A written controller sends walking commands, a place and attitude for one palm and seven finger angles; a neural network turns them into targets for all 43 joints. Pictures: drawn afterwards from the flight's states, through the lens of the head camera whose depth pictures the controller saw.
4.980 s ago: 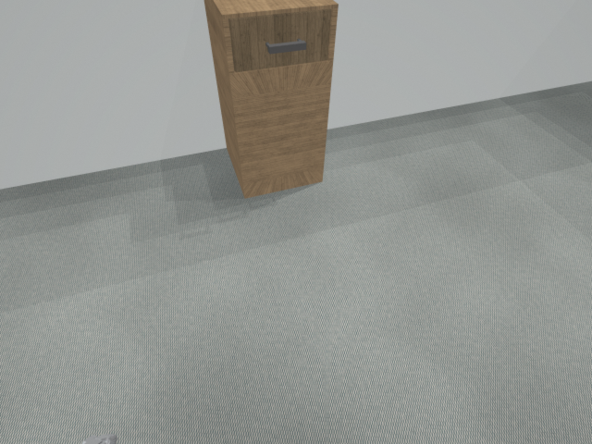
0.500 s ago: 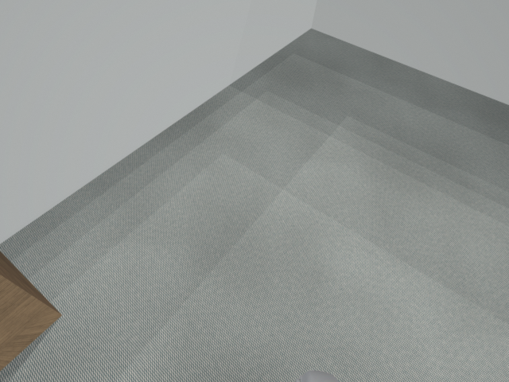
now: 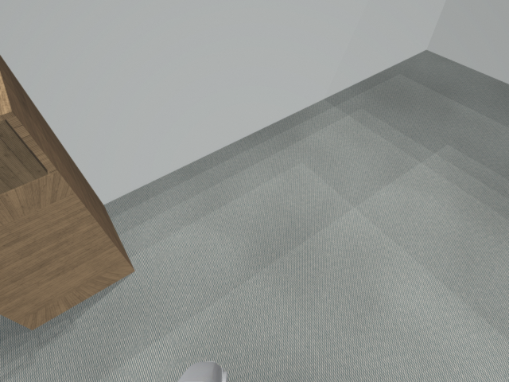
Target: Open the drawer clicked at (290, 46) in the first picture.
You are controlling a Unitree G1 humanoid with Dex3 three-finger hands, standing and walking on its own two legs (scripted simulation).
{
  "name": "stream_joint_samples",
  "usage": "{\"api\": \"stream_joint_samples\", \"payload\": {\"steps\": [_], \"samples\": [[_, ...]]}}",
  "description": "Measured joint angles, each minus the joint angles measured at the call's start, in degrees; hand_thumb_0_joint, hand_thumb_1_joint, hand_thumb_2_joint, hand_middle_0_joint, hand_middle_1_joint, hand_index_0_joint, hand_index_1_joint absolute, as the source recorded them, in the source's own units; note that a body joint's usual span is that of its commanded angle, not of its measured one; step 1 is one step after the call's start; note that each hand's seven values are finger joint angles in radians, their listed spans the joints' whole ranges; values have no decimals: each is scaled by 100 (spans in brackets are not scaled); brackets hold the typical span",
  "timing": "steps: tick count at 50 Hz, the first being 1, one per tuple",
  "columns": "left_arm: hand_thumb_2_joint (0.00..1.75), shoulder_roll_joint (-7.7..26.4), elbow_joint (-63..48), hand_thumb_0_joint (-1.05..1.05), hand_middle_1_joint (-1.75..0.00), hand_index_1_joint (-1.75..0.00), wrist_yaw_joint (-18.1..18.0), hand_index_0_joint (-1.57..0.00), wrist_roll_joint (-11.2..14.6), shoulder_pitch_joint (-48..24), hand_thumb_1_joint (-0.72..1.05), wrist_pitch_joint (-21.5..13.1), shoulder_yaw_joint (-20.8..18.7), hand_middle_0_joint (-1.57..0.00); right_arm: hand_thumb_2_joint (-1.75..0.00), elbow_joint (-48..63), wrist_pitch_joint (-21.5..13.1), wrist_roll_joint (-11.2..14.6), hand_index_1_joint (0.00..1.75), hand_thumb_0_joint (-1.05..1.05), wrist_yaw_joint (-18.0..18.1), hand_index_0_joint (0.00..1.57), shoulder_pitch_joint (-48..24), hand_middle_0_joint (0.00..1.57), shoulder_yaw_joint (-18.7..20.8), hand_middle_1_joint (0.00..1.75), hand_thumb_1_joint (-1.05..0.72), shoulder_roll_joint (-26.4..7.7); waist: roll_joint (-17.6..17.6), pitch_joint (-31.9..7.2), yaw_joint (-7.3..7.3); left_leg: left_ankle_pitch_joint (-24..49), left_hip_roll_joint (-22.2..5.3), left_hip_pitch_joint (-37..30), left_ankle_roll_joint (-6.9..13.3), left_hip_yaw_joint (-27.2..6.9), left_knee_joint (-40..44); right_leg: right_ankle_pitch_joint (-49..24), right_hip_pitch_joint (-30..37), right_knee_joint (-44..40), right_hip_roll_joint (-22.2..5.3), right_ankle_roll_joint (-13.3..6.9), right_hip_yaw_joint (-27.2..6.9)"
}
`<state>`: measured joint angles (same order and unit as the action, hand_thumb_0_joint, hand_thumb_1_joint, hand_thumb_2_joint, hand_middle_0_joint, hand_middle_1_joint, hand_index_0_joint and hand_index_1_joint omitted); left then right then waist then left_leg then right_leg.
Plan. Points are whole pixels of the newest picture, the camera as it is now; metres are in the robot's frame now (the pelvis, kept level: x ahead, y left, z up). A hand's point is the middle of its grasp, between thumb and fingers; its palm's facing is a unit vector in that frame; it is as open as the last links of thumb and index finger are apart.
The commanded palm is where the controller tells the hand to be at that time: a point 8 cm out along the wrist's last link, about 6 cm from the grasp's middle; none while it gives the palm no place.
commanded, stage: turn to face it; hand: left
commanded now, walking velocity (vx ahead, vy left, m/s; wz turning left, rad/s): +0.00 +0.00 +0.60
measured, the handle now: out of the picture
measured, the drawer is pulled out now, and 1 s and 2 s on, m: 0.00 0.00 0.00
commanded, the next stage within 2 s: take the last steps up to it in 0.84 s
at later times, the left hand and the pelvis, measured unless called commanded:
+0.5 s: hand out of the picture +0.01 +0.29 -0.16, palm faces +0.33 -0.90 -0.28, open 7.4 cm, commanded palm none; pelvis -0.02 +0.05 +0.00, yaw +17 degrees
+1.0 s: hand out of the picture -0.08 +0.19 -0.15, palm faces +0.53 -0.81 -0.26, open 7.4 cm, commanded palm none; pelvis -0.02 +0.00 +0.00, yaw +31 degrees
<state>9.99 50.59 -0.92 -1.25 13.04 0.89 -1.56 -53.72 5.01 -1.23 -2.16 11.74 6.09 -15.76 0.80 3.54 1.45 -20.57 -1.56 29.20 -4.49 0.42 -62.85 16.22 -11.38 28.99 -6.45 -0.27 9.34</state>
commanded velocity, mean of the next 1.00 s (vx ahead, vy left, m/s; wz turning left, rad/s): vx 0.02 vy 0.01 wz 0.43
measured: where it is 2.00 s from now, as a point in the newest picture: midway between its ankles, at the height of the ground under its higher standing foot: outside the picture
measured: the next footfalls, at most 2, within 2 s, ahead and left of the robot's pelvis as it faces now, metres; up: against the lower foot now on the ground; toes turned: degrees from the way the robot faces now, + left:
left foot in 0.20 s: +0.00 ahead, +0.16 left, +0.00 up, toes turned +14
right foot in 0.68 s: +0.07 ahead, -0.07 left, +0.00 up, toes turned +20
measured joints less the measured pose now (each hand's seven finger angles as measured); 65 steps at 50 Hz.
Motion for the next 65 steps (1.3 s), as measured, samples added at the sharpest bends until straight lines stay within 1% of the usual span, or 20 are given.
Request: {"api": "stream_joint_samples", "payload": {"steps": [7, 10, 11, 13, 15, 17, 20, 26, 30, 33, 35, 37, 40, 44, 51, 55, 57, 58, 61, 65], "samples": [[90, 168, 82, 0, -30, -30, 49, -20, -47, 99, 91, 1, -45, -20, -90, -20, -2, 53, 30, 0, 8, 19, -335, 20, -125, 30, -91, 38, -187, 166, -224, -477, -105, -860, 65, 321, 1606, 134, -191, 321, -351, 159, 450], [90, 336, 138, 0, -30, -30, 62, -20, -10, 193, 90, 64, -134, -20, -90, 129, -140, 59, 30, 0, 1, 19, -434, 20, -186, 30, -91, 53, -251, 134, -260, 135, -62, -1406, 222, 491, 2845, 333, -405, 758, -527, 318, 635], [90, 429, 169, 0, -30, -30, 70, -20, 16, 189, 91, 107, -181, -20, -90, 155, -211, 49, 30, 0, 7, 19, -483, 20, -188, 30, -91, 99, -351, 146, -257, 143, 20, -1381, 384, 494, 2888, 540, -576, 1136, -597, 396, 519], [90, 587, 251, 0, -30, -30, 36, -20, 16, 126, 91, 250, -247, -20, -90, 208, -320, 62, 30, 0, 31, 19, -539, 20, -240, 30, -91, 193, -466, 200, -301, 75, 101, -1297, 566, 438, 2727, 1231, -987, 2151, -449, 498, 16], [90, 657, 329, 0, -30, -30, 15, -20, 30, 39, 91, 326, -297, -20, -90, 241, -377, 53, 30, 0, 98, 19, -507, 20, -280, 30, -91, 250, -419, 189, -284, 142, 114, -1336, 622, 301, 2836, 1306, -1322, 2997, -222, 555, -302], [90, 690, 321, 1, -30, -30, 37, -20, 41, -51, 91, 314, -323, -20, -90, 234, -377, 40, 30, 0, 141, 20, -462, 20, -311, 30, -91, 286, -365, 176, -273, 311, 153, -1435, 626, 167, 3087, 1041, -1536, 3424, -95, 595, -480], [90, 690, 217, 1, -30, -30, 61, -19, 48, -163, 91, 258, -322, -20, -90, 189, -356, 32, 30, 0, 151, 20, -394, 20, -341, 30, -90, 318, -303, 137, -260, 531, 240, -1557, 662, -1, 3419, 747, -1650, 3431, -4, 641, -651], [90, 576, 36, 0, -30, -30, 43, -19, 61, -428, 91, 221, -271, -20, -89, 127, -316, 11, 30, 0, 139, 20, -217, 21, -324, 30, -90, 349, -179, 68, -129, 726, 415, -1586, 646, -346, 3630, 763, -1448, 2660, 158, 655, -863], [90, 438, -65, 0, -30, -30, 24, -19, 89, -571, 91, 177, -201, -20, -89, 83, -266, -10, 30, 0, 142, 20, -91, 21, -280, 30, -90, 322, -47, 40, -11, 724, 487, -1493, 557, -579, 3517, 835, -1078, 1797, 337, 578, -881], [90, 341, -161, 0, -30, -30, 22, -19, 107, -567, 91, 68, -129, -20, -89, 43, -223, 12, 30, 0, 143, 20, 10, 21, -239, 30, -90, 273, 40, -13, 19, 622, 554, -1339, 435, -722, 3247, 250, -553, 624, 455, 499, -810], [90, 226, -173, 0, -30, -30, 7, -20, 59, -538, 91, -31, -74, -20, -90, 13, -191, 51, 30, 0, 143, 20, 40, 21, -182, 30, -90, 185, 214, -5, 25, 102, 534, -1072, 366, -759, 2601, 12, -451, 431, 514, 171, -671], [90, 128, -171, 0, -30, -30, 7, -20, 40, -459, 91, -49, -16, -20, -90, -33, -116, 36, 30, 0, 146, 20, 73, 21, -128, 30, -90, 131, 259, -12, 38, -546, 563, -695, 333, -604, 1448, 112, -402, 493, 444, -81, -535], [90, 20, -104, 0, -30, -30, 0, -20, 36, -293, 91, -30, 15, -20, -90, -114, -53, 11, 30, 0, 104, 20, 89, 20, -90, 30, -91, 62, 263, -26, 23, -335, 423, -311, 258, -350, 101, 49, -214, 260, 348, -158, -397], [90, -41, 54, 0, -30, -30, -8, -20, 24, -92, 91, -42, 26, -20, -90, -220, -31, 6, 30, 0, 77, 19, 98, 20, -98, 30, -91, 50, 190, -35, -13, -15, 163, -270, 128, -241, -237, -82, -75, 13, 249, -158, -221], [90, 10, 378, 0, -30, -30, 23, -20, -32, 239, 91, -82, -11, -20, -90, -394, -19, 34, 30, 0, 99, 19, -76, 20, -195, 30, -91, 128, -4, 6, -245, -382, -32, -869, 94, -40, 1112, -157, -84, -74, 80, -87, 14], [90, 159, 626, 0, -30, -30, 55, -20, -60, 457, 91, -105, -92, -20, -90, -380, -122, 39, 30, 0, 63, 19, -193, 20, -274, 30, -91, 224, -152, -45, -419, -526, -19, -1282, 228, 231, 2018, -156, -124, -48, -27, 37, 143], [90, 260, 768, 0, -30, -30, 66, -20, -47, 598, 91, -88, -142, -20, -90, -332, -236, 39, 30, 0, 56, 19, -209, 20, -319, 30, -91, 279, -234, -116, -469, -270, 11, -1642, 312, 392, 2820, -88, -176, 84, -92, 132, 187], [90, 297, 824, 0, -30, -30, 74, -20, -26, 690, 91, -60, -162, -20, -90, -281, -319, 36, 30, 0, 59, 19, -185, 20, -342, 30, -91, 281, -214, -188, -466, -155, -2, -1835, 392, 391, 3291, 33, -263, 265, -94, 171, 219], [90, 412, 1050, 0, -30, -30, 86, -20, -31, 785, 91, 127, -211, -20, -90, -245, -490, -7, 30, 0, 122, 19, -134, 20, -394, 30, -91, 440, -345, -216, -461, 110, 93, -1904, 629, 451, 3243, 1000, -762, 1603, -51, 183, -173], [90, 416, 1176, 1, -30, -30, 175, -19, -54, 728, 91, 113, -185, -20, -90, -350, -619, 13, 30, 0, 240, 20, 228, 20, -475, 30, -91, 611, -285, -293, -367, 292, 159, -2366, 712, 392, 3853, 491, -1445, 2968, 33, 190, -405]]}}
